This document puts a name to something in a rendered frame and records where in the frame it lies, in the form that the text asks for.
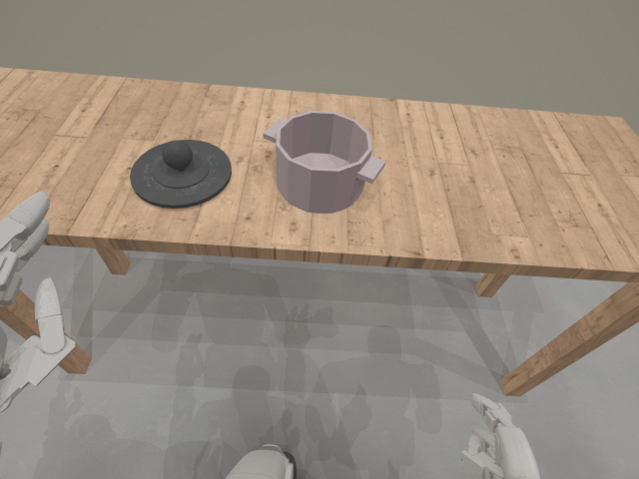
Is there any table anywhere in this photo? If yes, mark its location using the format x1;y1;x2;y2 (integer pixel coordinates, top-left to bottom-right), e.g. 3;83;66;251
0;67;639;396

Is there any knob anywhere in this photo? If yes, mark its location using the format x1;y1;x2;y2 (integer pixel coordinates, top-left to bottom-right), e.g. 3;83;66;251
162;140;193;170

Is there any right robot hand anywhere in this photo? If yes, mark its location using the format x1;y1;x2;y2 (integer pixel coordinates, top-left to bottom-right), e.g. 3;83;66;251
462;393;540;479

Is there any left robot hand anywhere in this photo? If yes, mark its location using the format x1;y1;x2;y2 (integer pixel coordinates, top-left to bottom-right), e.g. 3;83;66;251
0;191;75;413

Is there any lid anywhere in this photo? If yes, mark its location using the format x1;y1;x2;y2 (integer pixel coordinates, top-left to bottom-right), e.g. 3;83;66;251
130;140;232;209

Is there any robot left shin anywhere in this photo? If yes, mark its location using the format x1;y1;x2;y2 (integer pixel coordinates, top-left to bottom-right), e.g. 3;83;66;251
261;445;287;459

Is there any pot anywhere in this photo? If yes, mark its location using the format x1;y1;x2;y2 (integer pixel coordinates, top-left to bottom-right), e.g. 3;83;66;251
263;111;385;214

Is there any left robot thigh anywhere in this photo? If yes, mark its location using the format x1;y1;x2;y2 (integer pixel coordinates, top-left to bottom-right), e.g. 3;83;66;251
226;450;294;479

